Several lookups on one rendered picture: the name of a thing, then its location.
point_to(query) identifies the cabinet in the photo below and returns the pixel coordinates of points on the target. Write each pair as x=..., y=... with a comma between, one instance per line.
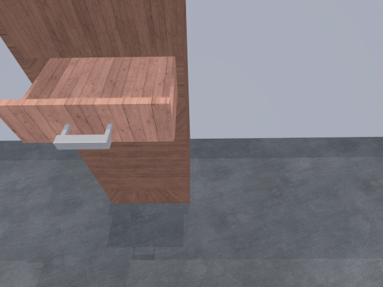
x=37, y=30

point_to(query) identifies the handle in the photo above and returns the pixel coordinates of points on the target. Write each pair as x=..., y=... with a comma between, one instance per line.
x=65, y=141

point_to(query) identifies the drawer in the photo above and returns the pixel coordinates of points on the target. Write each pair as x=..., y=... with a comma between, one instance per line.
x=138, y=95

